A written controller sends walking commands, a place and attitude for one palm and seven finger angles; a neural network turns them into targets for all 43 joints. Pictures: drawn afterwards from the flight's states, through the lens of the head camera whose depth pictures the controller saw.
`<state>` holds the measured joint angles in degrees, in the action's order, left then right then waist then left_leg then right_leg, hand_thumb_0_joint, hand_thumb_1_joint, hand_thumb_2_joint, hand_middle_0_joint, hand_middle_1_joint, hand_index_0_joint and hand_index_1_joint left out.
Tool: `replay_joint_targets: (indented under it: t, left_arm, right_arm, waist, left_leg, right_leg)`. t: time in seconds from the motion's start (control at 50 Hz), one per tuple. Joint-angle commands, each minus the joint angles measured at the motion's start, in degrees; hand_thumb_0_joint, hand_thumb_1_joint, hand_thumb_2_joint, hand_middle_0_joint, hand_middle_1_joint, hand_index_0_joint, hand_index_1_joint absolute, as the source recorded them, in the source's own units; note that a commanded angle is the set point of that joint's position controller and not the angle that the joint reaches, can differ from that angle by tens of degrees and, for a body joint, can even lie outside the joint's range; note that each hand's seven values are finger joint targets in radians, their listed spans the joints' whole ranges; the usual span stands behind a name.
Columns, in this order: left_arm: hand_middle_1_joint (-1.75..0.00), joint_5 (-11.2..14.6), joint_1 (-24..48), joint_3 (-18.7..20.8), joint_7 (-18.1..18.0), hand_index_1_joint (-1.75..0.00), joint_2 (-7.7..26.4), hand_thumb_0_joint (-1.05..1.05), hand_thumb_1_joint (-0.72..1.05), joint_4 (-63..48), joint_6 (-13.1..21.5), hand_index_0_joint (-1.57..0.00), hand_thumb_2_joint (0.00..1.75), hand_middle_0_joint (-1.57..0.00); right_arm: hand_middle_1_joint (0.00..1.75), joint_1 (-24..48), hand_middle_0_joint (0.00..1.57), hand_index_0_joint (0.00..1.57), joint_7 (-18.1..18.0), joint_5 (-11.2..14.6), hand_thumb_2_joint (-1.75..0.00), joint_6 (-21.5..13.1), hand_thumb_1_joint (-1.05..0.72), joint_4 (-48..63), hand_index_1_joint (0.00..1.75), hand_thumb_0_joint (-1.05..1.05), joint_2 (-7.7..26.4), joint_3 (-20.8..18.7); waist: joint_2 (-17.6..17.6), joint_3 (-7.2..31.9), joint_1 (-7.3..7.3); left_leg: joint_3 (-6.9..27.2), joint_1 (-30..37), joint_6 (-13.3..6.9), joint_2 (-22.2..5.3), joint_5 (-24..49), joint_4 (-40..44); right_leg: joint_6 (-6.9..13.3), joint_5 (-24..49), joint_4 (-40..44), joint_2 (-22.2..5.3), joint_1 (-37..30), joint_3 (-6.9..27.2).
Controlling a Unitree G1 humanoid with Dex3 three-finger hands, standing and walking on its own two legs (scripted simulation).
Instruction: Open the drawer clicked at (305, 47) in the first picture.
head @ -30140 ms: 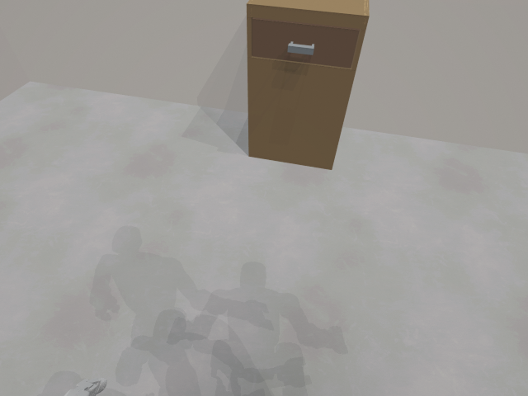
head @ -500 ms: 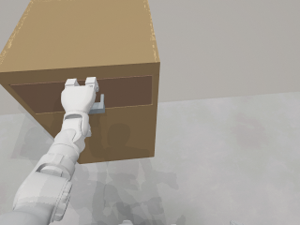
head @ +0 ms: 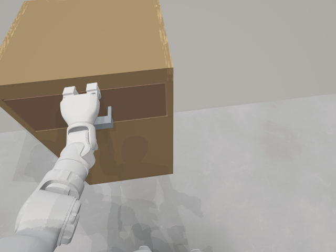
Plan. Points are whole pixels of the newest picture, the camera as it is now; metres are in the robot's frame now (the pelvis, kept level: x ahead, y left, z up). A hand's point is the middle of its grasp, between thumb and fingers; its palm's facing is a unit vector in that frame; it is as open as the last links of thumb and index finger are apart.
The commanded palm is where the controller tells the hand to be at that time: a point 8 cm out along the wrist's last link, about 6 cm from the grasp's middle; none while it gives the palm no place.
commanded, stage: move the hooked fingers above the handle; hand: left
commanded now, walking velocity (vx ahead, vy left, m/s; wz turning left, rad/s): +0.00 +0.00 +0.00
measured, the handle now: (94, 117) +0.51 +0.21 -0.04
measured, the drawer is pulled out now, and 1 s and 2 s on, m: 0.00 0.00 0.00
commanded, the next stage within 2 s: lower the fingers behind the handle in 1.52 s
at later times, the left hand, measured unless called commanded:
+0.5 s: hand (83, 119) +0.46 +0.22 +0.02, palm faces +0.03 +0.07 -1.00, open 13.8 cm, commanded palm +0.43 +0.21 +0.07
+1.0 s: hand (84, 122) +0.45 +0.21 +0.01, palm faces -0.01 +0.02 -1.00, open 13.8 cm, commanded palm +0.43 +0.21 +0.07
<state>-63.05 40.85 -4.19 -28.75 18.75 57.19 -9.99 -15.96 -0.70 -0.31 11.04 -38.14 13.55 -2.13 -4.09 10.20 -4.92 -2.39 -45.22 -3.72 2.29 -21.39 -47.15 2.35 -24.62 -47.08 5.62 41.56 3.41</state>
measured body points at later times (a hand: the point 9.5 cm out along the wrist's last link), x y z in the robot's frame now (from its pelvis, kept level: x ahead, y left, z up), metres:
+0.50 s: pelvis -0.01 +0.00 +0.00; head +0.08 -0.01 +0.44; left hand +0.45 +0.21 +0.07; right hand +0.07 -0.26 -0.14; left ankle +0.00 +0.08 -0.70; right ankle -0.03 -0.10 -0.70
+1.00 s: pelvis +0.00 +0.00 +0.00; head +0.08 -0.01 +0.44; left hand +0.45 +0.21 +0.06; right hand +0.05 -0.25 -0.14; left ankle +0.00 +0.08 -0.70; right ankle -0.03 -0.10 -0.70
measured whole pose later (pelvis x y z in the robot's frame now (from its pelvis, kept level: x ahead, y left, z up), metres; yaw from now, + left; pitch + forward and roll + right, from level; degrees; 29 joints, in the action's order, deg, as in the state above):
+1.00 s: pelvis +0.00 +0.00 +0.00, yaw +0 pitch +20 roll -1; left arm -60.7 44.0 -3.9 -26.7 19.0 61.6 -13.5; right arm -15.0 -1.0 0.4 11.3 -38.7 13.2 -1.3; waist -4.1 9.8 -5.8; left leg -2.0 -46.3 -4.0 2.4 -20.9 -47.5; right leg 1.9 -24.2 -47.0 5.4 42.3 2.9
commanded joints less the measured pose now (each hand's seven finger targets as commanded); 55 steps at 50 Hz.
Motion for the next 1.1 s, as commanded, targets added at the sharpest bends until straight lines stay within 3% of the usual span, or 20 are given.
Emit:
replay_joint_targets:
  t: [0.0, 0.04, 0.14, 0.2, 0.28, 0.34, 0.38, 0.44, 0.5, 0.56, 0.64, 0.66, 0.72, 0.74, 0.8, 0.88, 0.92, 0.98, 1.04, 1.08]
  left_arm:
    - [-1.2, 4.7, 20.8, 3.6, 4.9, -1.2, 17.5, 0.0, -0.5, -7.2, -6.2, -0.3, 0.3, -0.3]
    - [-1.2, 6.6, 26.4, -2.8, 10.1, -1.2, 11.4, 0.0, -0.5, -13.7, -1.7, -0.3, 0.3, -0.3]
    - [-1.2, 5.9, 30.5, -14.9, 15.6, -1.2, -2.3, 0.0, -0.5, -24.8, 13.2, -0.3, 0.3, -0.3]
    - [-1.2, 3.4, 29.2, -7.7, 11.4, -1.2, 4.0, 0.0, -0.5, -23.5, 18.0, -0.3, 0.3, -0.3]
    - [-1.2, 0.7, 24.5, 7.3, 0.5, -1.2, 17.2, 0.0, -0.5, -11.7, 11.8, -0.3, 0.3, -0.3]
    - [-1.2, -0.1, 22.4, 9.3, -4.8, -1.2, 21.5, 0.0, -0.5, -8.1, 2.8, -0.3, 0.3, -0.3]
    - [-1.2, -1.7, 23.0, 5.5, -5.5, -1.2, 19.7, 0.0, -0.5, -4.2, -3.6, -0.3, 0.3, -0.3]
    - [-1.2, 1.1, 25.7, 3.8, 0.3, -1.2, 19.1, 0.0, -0.5, -1.9, -8.3, -0.3, 0.3, -0.3]
    - [-1.2, 6.3, 27.3, -0.8, 8.5, -1.2, 13.7, 0.0, -0.5, -5.7, -6.1, -0.3, 0.3, -0.3]
    - [-1.2, 8.1, 29.5, -9.8, 15.6, -1.2, 2.5, 0.0, -0.5, -15.7, 4.0, -0.3, 0.3, -0.3]
    - [-1.2, 5.0, 30.1, -9.5, 15.5, -1.2, 3.2, 0.0, -0.5, -21.7, 15.6, -0.3, 0.3, -0.3]
    - [-1.2, 3.3, 29.9, -5.8, 13.5, -1.2, 7.0, 0.0, -0.5, -22.9, 17.9, -0.3, 0.3, -0.3]
    - [-1.2, 1.1, 24.9, 3.2, 5.4, -1.2, 13.7, 0.0, -0.5, -15.8, 16.8, -0.3, 0.3, -0.3]
    - [-1.2, 0.6, 24.7, 8.7, 2.3, -1.2, 19.2, 0.0, -0.5, -14.0, 14.9, -0.3, 0.3, -0.3]
    - [-1.2, -0.6, 23.5, 9.1, -4.4, -1.2, 20.3, 0.0, -0.5, -9.7, 5.9, -0.3, 0.3, -0.3]
    - [-1.2, -0.2, 23.6, 7.0, -3.9, -1.2, 20.6, 0.0, -0.5, -5.3, -4.6, -0.3, 0.3, -0.3]
    - [-1.2, 1.8, 25.5, 6.5, -1.3, -1.2, 22.1, 0.0, -0.5, -3.2, -7.8, -0.3, 0.3, -0.3]
    - [-1.2, 4.7, 27.4, 5.0, 5.5, -1.2, 21.4, 0.0, -0.5, -5.2, -6.1, -0.3, 0.3, -0.3]
    - [-1.2, 5.6, 29.9, -6.5, 12.9, -1.2, 8.0, 0.0, -0.5, -13.8, 2.4, -0.3, 0.3, -0.3]
    - [-1.2, 5.2, 24.8, -8.8, 15.7, -1.2, 4.4, 0.0, -0.5, -15.0, 8.1, -0.3, 0.3, -0.3]
  right_arm:
    - [0.3, -3.8, 0.2, 0.2, -1.6, 1.8, -0.9, -0.8, -0.9, 5.6, 0.3, 0.0, 8.9, -3.1]
    - [0.3, -3.7, 0.2, 0.2, -2.6, 1.9, -0.9, -1.6, -0.9, 5.6, 0.3, 0.0, 9.0, -3.2]
    - [0.3, -6.0, 0.2, 0.2, -3.3, 0.8, -0.9, -5.2, -0.9, 2.9, 0.3, 0.0, 7.1, -3.9]
    - [0.3, -6.7, 0.2, 0.2, -2.6, -0.1, -0.9, -5.3, -0.9, 1.7, 0.3, 0.0, 6.7, -4.1]
    - [0.3, -5.5, 0.2, 0.2, -1.4, -0.6, -0.9, -4.2, -0.9, 2.3, 0.3, 0.0, 7.6, -3.0]
    - [0.3, -1.9, 0.2, 0.2, -1.4, -1.0, -0.9, -2.6, -0.9, 4.7, 0.3, 0.0, 7.8, -1.7]
    - [0.3, -1.3, 0.2, 0.2, -1.3, -0.4, -0.9, -1.4, -0.9, 5.0, 0.3, 0.0, 7.7, -1.4]
    - [0.3, -3.0, 0.2, 0.2, -1.4, 0.9, -0.9, -0.8, -0.9, 5.4, 0.3, 0.0, 8.5, -2.1]
    - [0.3, -4.6, 0.2, 0.2, -2.4, 1.8, -0.9, -1.1, -0.9, 5.7, 0.3, 0.0, 9.0, -2.8]
    - [0.3, -5.9, 0.2, 0.2, -3.4, 1.2, -0.9, -3.3, -0.9, 4.5, 0.3, 0.0, 8.6, -3.4]
    - [0.3, -7.8, 0.2, 0.2, -3.4, 0.2, -0.9, -4.8, -0.9, 2.3, 0.3, 0.0, 7.4, -3.7]
    - [0.3, -8.3, 0.2, 0.2, -3.2, 0.0, -0.9, -4.9, -0.9, 1.8, 0.3, 0.0, 7.3, -4.0]
    - [0.3, -7.9, 0.2, 0.2, -1.8, -0.4, -0.9, -4.3, -0.9, 1.6, 0.3, 0.0, 7.3, -3.5]
    - [0.3, -7.5, 0.2, 0.2, -1.5, -0.7, -0.9, -4.1, -0.9, 1.6, 0.3, 0.0, 7.7, -3.3]
    - [0.3, -5.2, 0.2, 0.2, -0.9, -1.0, -0.9, -2.7, -0.9, 3.8, 0.3, 0.0, 7.9, -2.6]
    - [0.3, -5.2, 0.2, 0.2, -0.3, 0.0, -0.9, -1.1, -0.9, 4.5, 0.3, 0.0, 8.5, -2.5]
    - [0.3, -4.0, 0.2, 0.2, -1.1, 1.0, -0.9, -0.4, -0.9, 4.4, 0.3, 0.0, 8.6, -2.3]
    - [0.3, -4.8, 0.2, 0.2, -2.8, 1.9, -0.9, -0.8, -0.9, 4.9, 0.3, 0.0, 9.0, -2.5]
    - [0.3, -5.6, 0.2, 0.2, -3.7, 1.6, -0.9, -2.8, -0.9, 5.0, 0.3, 0.0, 8.4, -3.1]
    - [0.3, -6.5, 0.2, 0.2, -3.8, 1.1, -0.9, -3.9, -0.9, 3.8, 0.3, 0.0, 8.2, -3.4]
  waist:
    - [12.4, 25.5, -0.03]
    - [10.5, 22.9, -3.44]
    - [-4.1, 17.7, -5.71]
    - [-6.0, 18.0, -3.46]
    - [1.3, 17.9, 1.04]
    - [3.3, 22.2, 3.92]
    - [2.9, 23.8, 3.31]
    - [5.6, 27.5, 0.69]
    - [9.0, 27.0, -2.57]
    - [6.5, 21.5, -5.66]
    - [-2.7, 17.7, -4.3]
    - [-4.8, 19.1, -3.07]
    - [-4.1, 17.8, 0.11]
    - [-2.8, 18.5, 1.86]
    - [0.6, 21.9, 2.63]
    - [3.5, 29.1, 2.79]
    - [7.5, 27.5, 1.13]
    - [10.2, 26.1, -0.98]
    - [4.6, 22.4, -4.68]
    - [0.5, 18.4, -4.45]
  left_leg:
    - [0.3, 15.1, 0.0, -0.3, 21.6, 5.1]
    - [1.1, 19.0, -0.7, -0.5, 21.4, 5.8]
    - [5.3, 33.5, 0.0, -1.8, 26.7, 3.6]
    - [7.1, 32.4, 1.5, -2.4, 25.7, 1.3]
    - [5.9, 17.8, 1.6, -1.2, 20.8, 0.6]
    - [2.7, 11.7, 1.4, 0.4, 19.9, 1.0]
    - [1.6, 11.8, 1.6, 0.2, 20.3, 1.7]
    - [1.2, 14.5, 0.9, -0.2, 21.1, 2.8]
    - [1.3, 18.5, -0.2, -0.7, 21.4, 4.1]
    - [3.1, 25.0, -0.9, -1.2, 22.9, 4.0]
    - [5.6, 29.2, 0.2, -1.8, 25.6, 2.2]
    - [6.4, 29.9, 0.9, -2.4, 26.5, 1.5]
    - [6.7, 22.8, 2.1, -2.1, 24.7, 0.5]
    - [6.4, 19.1, 2.1, -1.7, 24.4, 0.4]
    - [3.7, 13.7, 1.8, -0.5, 22.3, 0.2]
    - [1.7, 14.9, 1.4, -0.4, 23.9, 1.7]
    - [0.8, 13.3, 0.7, -0.3, 21.0, 3.1]
    - [0.9, 14.4, -0.3, -0.4, 19.3, 4.7]
    - [1.8, 22.7, -0.8, -0.8, 21.8, 4.8]
    - [3.5, 27.4, -0.4, -1.5, 23.7, 4.0]
  right_leg:
    - [-2.1, 35.3, 9.1, -2.7, -23.8, 0.0]
    - [-2.2, 34.8, 10.8, -3.2, -21.3, 0.2]
    - [-0.4, 20.6, 10.0, -2.3, -1.8, -2.2]
    - [0.5, 16.0, 6.7, -1.7, 4.5, -3.3]
    - [1.2, 15.1, 2.7, -1.2, 0.9, -4.2]
    - [0.9, 19.7, 2.7, -1.4, -8.4, -2.6]
    - [0.5, 22.1, 3.4, -1.5, -10.8, -2.3]
    - [-0.8, 26.9, 6.1, -1.6, -16.5, -1.6]
    - [-2.0, 30.9, 9.0, -2.5, -19.5, -0.9]
    - [-1.7, 28.0, 10.6, -2.5, -12.0, -1.5]
    - [0.0, 19.7, 8.4, -1.9, -0.7, -2.5]
    - [0.3, 18.3, 7.0, -1.6, 1.8, -2.7]
    - [1.3, 15.8, 3.6, -1.0, 3.3, -4.2]
    - [1.6, 16.0, 2.4, -1.0, 1.6, -4.3]
    - [1.2, 18.3, 2.0, -0.9, -3.7, -3.8]
    - [0.0, 25.6, 3.9, -1.1, -13.6, -3.0]
    - [-1.1, 27.2, 6.5, -1.7, -17.9, -1.6]
    - [-2.1, 30.8, 9.0, -2.7, -21.9, -0.4]
    - [-1.7, 29.8, 11.0, -2.7, -15.2, -0.7]
    - [-0.9, 24.5, 10.7, -2.0, -7.4, -1.6]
